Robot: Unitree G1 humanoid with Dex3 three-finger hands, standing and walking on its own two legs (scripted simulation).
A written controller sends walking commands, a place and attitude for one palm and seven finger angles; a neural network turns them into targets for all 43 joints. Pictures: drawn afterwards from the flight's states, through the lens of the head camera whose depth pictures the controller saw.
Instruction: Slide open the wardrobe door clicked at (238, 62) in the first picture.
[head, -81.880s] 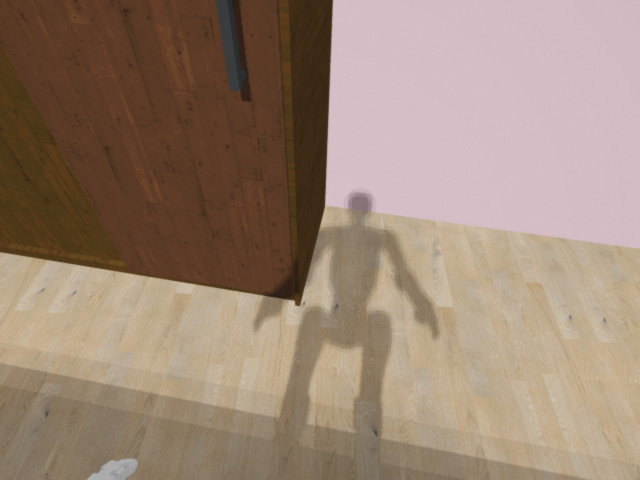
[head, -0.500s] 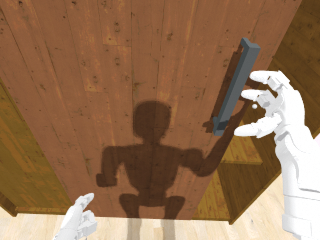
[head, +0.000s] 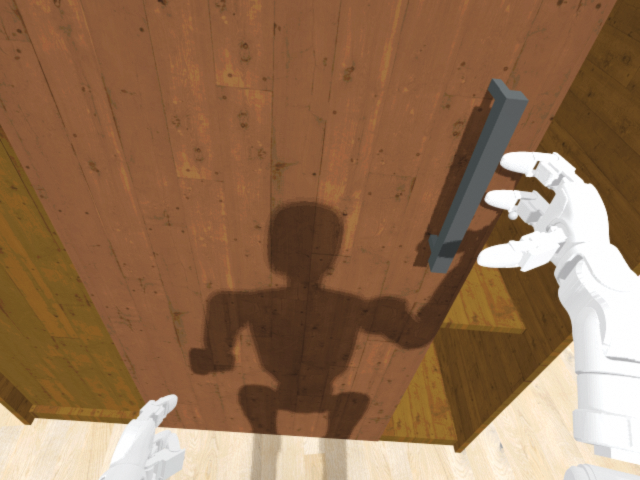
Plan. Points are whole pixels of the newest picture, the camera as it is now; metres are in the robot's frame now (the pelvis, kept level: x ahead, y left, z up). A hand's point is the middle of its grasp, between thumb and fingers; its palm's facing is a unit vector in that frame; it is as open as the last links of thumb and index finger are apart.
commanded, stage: slide the fingers in behind the handle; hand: right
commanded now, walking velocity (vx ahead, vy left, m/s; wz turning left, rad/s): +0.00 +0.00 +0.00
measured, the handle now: (464, 186) +0.41 -0.13 +0.22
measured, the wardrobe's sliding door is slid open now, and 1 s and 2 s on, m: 0.24 0.24 0.24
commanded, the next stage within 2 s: move the hooked fingers beside the handle in 0.86 s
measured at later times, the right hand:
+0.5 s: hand (507, 236) +0.32 -0.15 +0.22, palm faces +0.01 +1.00 -0.05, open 14.0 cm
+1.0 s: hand (489, 229) +0.34 -0.14 +0.21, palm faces +0.05 +1.00 -0.04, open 14.2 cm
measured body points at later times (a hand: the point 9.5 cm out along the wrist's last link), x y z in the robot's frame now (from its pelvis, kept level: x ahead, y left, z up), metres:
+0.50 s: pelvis -0.01 +0.00 +0.00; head -0.04 +0.03 +0.45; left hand +0.20 +0.22 -0.08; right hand +0.31 -0.21 +0.23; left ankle -0.02 +0.08 -0.74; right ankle -0.01 -0.10 -0.74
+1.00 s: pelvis +0.00 +0.00 +0.00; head -0.04 +0.03 +0.45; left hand +0.18 +0.23 -0.09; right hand +0.33 -0.20 +0.22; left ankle -0.02 +0.08 -0.74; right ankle -0.01 -0.10 -0.74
